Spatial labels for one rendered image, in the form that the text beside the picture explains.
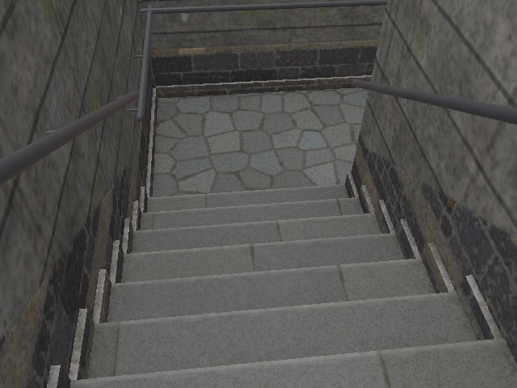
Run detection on stairs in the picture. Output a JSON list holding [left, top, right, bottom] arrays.
[[70, 184, 517, 388]]

